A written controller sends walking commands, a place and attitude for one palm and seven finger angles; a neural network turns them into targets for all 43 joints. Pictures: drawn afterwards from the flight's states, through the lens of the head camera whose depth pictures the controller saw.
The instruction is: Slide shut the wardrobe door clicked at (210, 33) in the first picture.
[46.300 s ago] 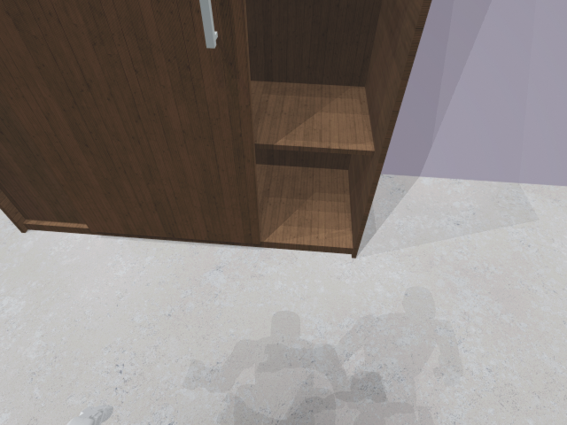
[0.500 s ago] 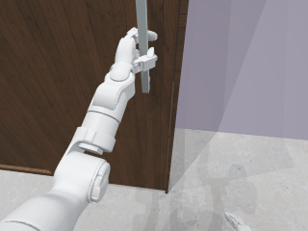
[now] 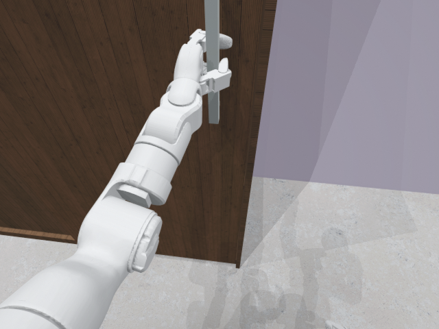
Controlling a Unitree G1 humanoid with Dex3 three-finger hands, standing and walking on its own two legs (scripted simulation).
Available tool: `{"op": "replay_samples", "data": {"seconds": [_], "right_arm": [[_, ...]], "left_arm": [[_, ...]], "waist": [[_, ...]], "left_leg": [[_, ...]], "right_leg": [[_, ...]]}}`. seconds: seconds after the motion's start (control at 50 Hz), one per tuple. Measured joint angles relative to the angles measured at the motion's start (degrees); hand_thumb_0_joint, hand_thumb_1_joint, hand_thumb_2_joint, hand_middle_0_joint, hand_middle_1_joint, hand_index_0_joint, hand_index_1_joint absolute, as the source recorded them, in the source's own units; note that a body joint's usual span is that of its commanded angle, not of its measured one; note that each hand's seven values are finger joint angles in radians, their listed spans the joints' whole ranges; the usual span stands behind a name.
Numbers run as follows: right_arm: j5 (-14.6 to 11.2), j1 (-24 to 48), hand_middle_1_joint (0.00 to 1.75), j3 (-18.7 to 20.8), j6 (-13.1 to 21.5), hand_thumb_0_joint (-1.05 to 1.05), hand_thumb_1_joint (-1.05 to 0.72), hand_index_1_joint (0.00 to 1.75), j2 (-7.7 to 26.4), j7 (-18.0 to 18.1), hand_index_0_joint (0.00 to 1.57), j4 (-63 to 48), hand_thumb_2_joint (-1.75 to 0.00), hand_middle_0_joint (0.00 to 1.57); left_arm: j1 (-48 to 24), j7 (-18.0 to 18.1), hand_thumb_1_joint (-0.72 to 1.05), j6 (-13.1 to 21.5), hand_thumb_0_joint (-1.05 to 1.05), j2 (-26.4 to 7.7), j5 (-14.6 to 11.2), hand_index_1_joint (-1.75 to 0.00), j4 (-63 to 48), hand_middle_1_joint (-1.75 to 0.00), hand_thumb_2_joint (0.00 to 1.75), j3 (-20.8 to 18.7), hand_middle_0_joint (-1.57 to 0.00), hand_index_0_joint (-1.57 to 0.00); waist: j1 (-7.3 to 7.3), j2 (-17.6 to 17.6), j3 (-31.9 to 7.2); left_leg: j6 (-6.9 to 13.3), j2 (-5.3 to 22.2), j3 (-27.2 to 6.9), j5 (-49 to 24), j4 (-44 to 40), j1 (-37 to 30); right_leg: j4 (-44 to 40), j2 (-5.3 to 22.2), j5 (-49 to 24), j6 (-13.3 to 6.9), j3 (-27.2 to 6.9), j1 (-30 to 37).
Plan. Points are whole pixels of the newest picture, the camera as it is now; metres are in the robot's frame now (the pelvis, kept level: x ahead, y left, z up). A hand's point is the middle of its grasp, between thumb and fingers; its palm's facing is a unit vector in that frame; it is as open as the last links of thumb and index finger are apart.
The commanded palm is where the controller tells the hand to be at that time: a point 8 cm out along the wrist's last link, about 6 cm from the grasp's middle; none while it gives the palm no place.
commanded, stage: step sideways, sliding the door along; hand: left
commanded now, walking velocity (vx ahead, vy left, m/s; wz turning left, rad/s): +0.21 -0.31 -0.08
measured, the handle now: (214, 58) +0.51 +0.05 +0.26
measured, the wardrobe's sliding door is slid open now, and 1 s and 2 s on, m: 0.00 0.00 0.01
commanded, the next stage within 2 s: none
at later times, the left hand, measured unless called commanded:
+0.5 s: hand (228, 78) +0.47 +0.02 +0.24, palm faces +0.08 -1.00 -0.05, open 6.0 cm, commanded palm +0.45 +0.01 +0.24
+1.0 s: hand (230, 76) +0.48 +0.02 +0.24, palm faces +0.38 -0.92 -0.07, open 6.3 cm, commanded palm +0.44 -0.03 +0.24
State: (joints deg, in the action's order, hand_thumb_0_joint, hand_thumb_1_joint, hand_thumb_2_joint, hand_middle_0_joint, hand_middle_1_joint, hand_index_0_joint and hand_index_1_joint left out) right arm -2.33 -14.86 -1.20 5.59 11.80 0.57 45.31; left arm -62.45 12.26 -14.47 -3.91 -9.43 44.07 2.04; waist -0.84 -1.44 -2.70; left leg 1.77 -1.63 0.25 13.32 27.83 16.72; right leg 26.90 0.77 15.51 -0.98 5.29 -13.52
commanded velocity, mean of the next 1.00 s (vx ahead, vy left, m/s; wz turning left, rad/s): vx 0.03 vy -0.17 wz -0.05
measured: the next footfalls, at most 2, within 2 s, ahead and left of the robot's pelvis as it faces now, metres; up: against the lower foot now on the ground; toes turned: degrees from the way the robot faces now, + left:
right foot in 0.36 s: +0.05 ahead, -0.17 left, +0.00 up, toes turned -6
right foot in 0.76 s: +0.16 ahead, -0.33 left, +0.00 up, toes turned +2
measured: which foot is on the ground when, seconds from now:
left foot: down 0.00-0.80, up 0.82-0.90, down 0.92-1.00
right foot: down 0.00-0.12, up 0.14-0.34, down 0.36-0.52, up 0.54-0.74, down 0.76-1.00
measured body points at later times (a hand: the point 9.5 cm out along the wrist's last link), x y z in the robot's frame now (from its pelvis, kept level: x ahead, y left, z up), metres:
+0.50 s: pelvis +0.01 -0.09 -0.02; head +0.09 -0.09 +0.42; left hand +0.46 +0.08 +0.24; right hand +0.15 -0.32 -0.15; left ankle +0.00 +0.06 -0.73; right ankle +0.01 -0.16 -0.74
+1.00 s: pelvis +0.08 -0.21 -0.01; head +0.18 -0.20 +0.42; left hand +0.46 +0.07 +0.24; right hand +0.32 -0.40 -0.12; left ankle +0.02 -0.04 -0.74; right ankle +0.12 -0.34 -0.72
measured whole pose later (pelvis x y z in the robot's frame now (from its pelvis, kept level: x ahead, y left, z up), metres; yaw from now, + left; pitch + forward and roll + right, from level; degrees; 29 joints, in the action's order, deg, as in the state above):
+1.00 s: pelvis +0.08 -0.21 -0.01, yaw +4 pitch -1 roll +0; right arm -3.7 -3.5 3.6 8.8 13.3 1.0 36.1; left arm -44.2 8.5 -1.5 -14.8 -4.3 4.6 -9.7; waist -8.4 -2.4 15.2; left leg -4.4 7.5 1.6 21.2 35.0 11.8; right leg 44.7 2.7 19.0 0.7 2.2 -23.2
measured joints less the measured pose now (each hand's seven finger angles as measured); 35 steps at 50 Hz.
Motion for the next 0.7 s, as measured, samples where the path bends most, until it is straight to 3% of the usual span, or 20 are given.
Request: {"op": "replay_samples", "data": {"seconds": [0.04, 0.12, 0.2, 0.26, 0.34, 0.38, 0.44, 0.48, 0.5, 0.54, 0.6, 0.64, 0.7], "right_arm": [[0.19, 0.33, 0.30, -0.22, 0.02, 0.01, -0.91, 0.30, 0.19, 0.15, 0.20, -0.06, -0.90, 0.20], [0.51, 2.18, 0.30, -0.02, -0.21, 0.01, -0.91, 0.30, 0.21, 2.02, 0.20, -2.00, -0.90, 0.20], [0.73, 2.95, 0.30, 0.94, -0.15, 0.01, -0.91, 0.30, -0.77, 3.40, 0.20, -3.79, -0.90, 0.20], [0.61, 2.89, 0.30, 1.10, -0.94, 0.01, -0.91, 0.30, -1.10, 3.32, 0.20, -3.59, -0.90, 0.20], [-0.05, 2.57, 0.30, 0.95, -1.54, 0.01, -0.91, 0.30, -1.16, 2.84, 0.20, -3.52, -0.90, 0.20], [-0.52, 3.04, 0.30, 1.05, -1.63, 0.01, -0.91, 0.30, -0.90, 2.85, 0.20, -3.37, -0.90, 0.20], [-1.12, 4.15, 0.30, 1.76, -1.91, 0.01, -0.91, 0.30, -0.31, 3.25, 0.20, -2.46, -0.90, 0.20], [-1.08, 5.12, 0.30, 2.29, -1.60, 0.01, -0.91, 0.30, 0.26, 3.54, 0.20, -2.21, -0.90, 0.20], [-0.99, 5.59, 0.30, 2.51, -1.30, 0.01, -0.91, 0.30, 0.65, 3.48, 0.20, -2.45, -0.90, 0.20], [-0.67, 7.26, 0.30, 3.61, -1.00, 0.01, -0.91, 0.30, 0.96, 2.72, 0.20, -3.45, -0.90, 0.20], [-0.68, 9.96, 0.30, 4.97, -1.28, 0.01, -0.91, 0.30, 1.01, 0.38, 0.20, -5.54, -0.90, 0.20], [-0.81, 11.11, 0.30, 5.10, -1.38, 0.01, -0.91, 0.30, 0.86, -0.46, 0.20, -6.75, -0.90, 0.20], [-1.05, 11.41, 0.30, 4.58, -1.00, 0.01, -0.91, 0.30, 0.11, -0.73, 0.20, -8.59, -0.90, 0.20]], "left_arm": [[0.51, -1.28, 0.77, 1.09, -0.02, -0.51, 0.49, -1.40, 0.08, -1.37, 0.80, -0.78, -0.36, -0.26], [4.92, -5.38, 0.73, 10.59, -0.03, -5.23, 1.90, -1.40, -1.17, -1.38, 0.81, -2.41, -0.39, -0.27], [7.75, -6.48, 0.73, 15.21, -0.04, -8.46, 1.06, -1.40, -5.84, -1.39, 0.83, -3.99, -0.42, -0.26], [8.34, -6.33, 0.74, 16.46, -0.04, -8.86, 0.80, -1.40, -9.20, -1.39, 0.85, -4.74, -0.43, -0.26], [7.83, -5.81, 0.75, 17.31, -0.03, -9.25, 0.94, -1.40, -12.70, -1.39, 0.86, -5.41, -0.45, -0.25], [7.61, -5.14, 0.76, 17.61, -0.03, -9.20, 1.13, -1.40, -14.36, -1.40, 0.86, -6.18, -0.45, -0.24], [7.37, -4.30, 0.77, 17.43, -0.03, -7.92, 2.28, -1.40, -16.95, -1.40, 0.87, -6.32, -0.45, -0.21], [6.99, -4.45, 0.77, 17.23, -0.03, -7.52, 3.01, -1.40, -18.95, -1.40, 0.86, -5.17, -0.45, -0.21], [6.89, -4.51, 0.77, 17.08, -0.03, -7.52, 3.09, -1.40, -20.03, -1.40, 0.86, -4.62, -0.46, -0.21], [6.54, -4.82, 0.78, 17.27, -0.03, -8.40, 2.72, -1.39, -21.86, -1.40, 0.86, -3.91, -0.46, -0.20], [7.01, -5.85, 0.78, 17.92, -0.04, -9.69, 2.72, -1.37, -24.34, -1.40, 0.86, -4.63, -0.46, -0.18], [7.88, -6.32, 0.77, 18.33, -0.04, -10.23, 2.97, -1.37, -25.69, -1.40, 0.86, -5.48, -0.46, -0.18], [9.19, -6.59, 0.77, 17.93, -0.05, -10.93, 3.45, -1.36, -27.17, -1.40, 0.86, -6.62, -0.46, -0.18]], "waist": [[0.03, -0.13, -0.27], [0.93, -0.59, 0.49], [1.19, -0.27, 4.28], [0.18, -0.49, 7.20], [-1.79, -0.65, 10.60], [-1.98, -1.61, 12.12], [-1.51, -1.77, 13.43], [-2.44, -0.52, 14.28], [-3.03, 0.01, 14.36], [-3.97, 0.84, 15.36], [-5.09, 0.63, 17.97], [-5.79, -0.16, 18.86], [-7.29, -1.04, 19.43]], "left_leg": [[0.05, 0.14, 0.29, 0.08, 0.21, 0.39], [0.29, 0.97, 3.13, 1.45, 2.00, 1.06], [0.06, 1.73, 4.66, 2.75, 3.77, 0.24], [-1.10, 3.32, 4.04, 3.37, 4.78, -0.38], [-3.52, 5.87, 2.48, 5.58, 8.58, -0.07], [-4.22, 7.55, 0.71, 7.35, 11.70, 0.78], [-2.18, 7.82, -1.04, 8.03, 16.88, 3.29], [-1.42, 6.35, -0.31, 8.83, 16.70, 3.31], [-0.79, 6.19, 0.58, 4.57, 13.23, 2.11], [-3.29, 6.66, 0.96, 5.64, 9.79, 0.44], [-5.40, 8.04, 0.55, 6.69, 8.59, -1.29], [-6.34, 9.67, -0.17, 6.56, 7.66, -2.47], [-8.12, 12.29, -1.19, 7.12, 7.00, -4.64]], "right_leg": [[0.18, -0.11, -0.02, 0.07, -0.29, -0.53], [3.93, -0.66, 0.94, 0.48, -3.12, -3.24], [17.07, -1.59, 6.78, 0.91, -5.52, -7.39], [19.72, -1.72, 9.17, 0.52, -5.29, -8.24], [10.96, -0.71, 4.03, 0.18, -4.09, -5.04], [9.90, -1.86, 1.85, 0.02, -2.34, -3.87], [9.85, -2.38, 3.78, -2.00, 0.96, -2.89], [9.48, -1.79, 4.09, -2.73, 1.80, -2.81], [10.60, -1.63, 4.14, -2.71, 1.93, -3.73], [19.20, -1.91, 5.47, -1.09, -0.11, -8.26], [30.20, -1.84, 10.01, -0.87, -4.00, -13.49], [30.16, -0.55, 9.43, -0.52, -5.23, -15.06], [22.69, 1.92, 5.33, 0.26, -5.69, -13.84]]}}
